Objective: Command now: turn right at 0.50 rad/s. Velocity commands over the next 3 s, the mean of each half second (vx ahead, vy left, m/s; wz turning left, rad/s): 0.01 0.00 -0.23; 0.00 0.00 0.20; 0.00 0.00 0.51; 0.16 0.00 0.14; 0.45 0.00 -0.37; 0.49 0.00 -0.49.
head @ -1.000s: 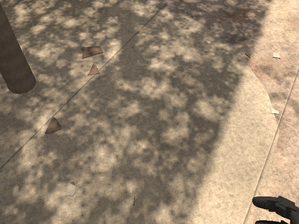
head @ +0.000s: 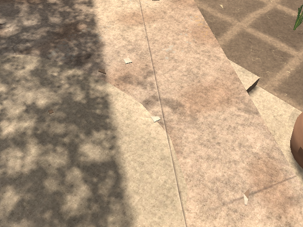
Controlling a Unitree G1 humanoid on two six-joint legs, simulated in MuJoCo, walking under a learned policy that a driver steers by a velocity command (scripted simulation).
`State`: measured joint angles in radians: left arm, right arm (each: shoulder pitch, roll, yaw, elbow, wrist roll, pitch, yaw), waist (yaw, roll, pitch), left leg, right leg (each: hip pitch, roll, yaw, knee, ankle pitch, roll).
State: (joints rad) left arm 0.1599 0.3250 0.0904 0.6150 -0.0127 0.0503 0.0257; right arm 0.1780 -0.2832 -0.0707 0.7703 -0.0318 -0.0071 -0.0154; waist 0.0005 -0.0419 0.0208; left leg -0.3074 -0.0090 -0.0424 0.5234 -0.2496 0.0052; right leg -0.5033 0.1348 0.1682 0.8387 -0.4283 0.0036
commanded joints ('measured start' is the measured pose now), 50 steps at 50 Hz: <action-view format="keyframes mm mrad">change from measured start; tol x16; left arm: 1 75 137 53 -26 6 -3 8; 50 -19 20 -5 65 46 -24 36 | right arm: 1 -104 -120 -26 -104 15 -15 -14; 47 55 -99 -12 40 51 33 28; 50 88 -313 -68 1 35 22 20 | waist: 1 39 168 -57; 13 -5 227 -75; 16 -83 -126 -136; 42 2 -133 -23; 48 -65 -61 -69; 50 -9 383 -40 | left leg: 1 119 277 -252 -205 245 176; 13 159 233 -107 -109 424 182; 17 56 82 35 -51 -22 -51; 37 10 59 39 -11 163 -45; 44 -171 85 26 382 -327 -14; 48 70 18 115 49 13 14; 49 161 50 -7 -93 221 51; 50 266 341 -475 -183 574 219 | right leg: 1 -111 -49 -5 340 -30 49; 10 120 -118 -147 -108 -20 88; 14 383 -124 -149 -540 332 10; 16 503 -338 66 -433 678 -112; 19 350 -249 15 -456 354 -95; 27 282 -215 -5 -467 313 -66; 47 310 -423 -75 -381 625 -172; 49 203 -299 -224 -118 351 -48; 50 -109 -127 -291 178 -203 74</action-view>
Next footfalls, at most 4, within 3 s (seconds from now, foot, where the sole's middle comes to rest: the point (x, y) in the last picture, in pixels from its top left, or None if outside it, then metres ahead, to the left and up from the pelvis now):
0.30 right None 0.02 -0.14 -0.77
1.60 right None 0.12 -0.10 -0.77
1.96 left None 0.05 0.15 -0.77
2.44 right None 0.46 0.05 -0.77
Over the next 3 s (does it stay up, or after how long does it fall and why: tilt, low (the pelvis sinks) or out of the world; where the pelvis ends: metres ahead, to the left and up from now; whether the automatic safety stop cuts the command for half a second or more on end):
stays up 0.61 0.16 -0.01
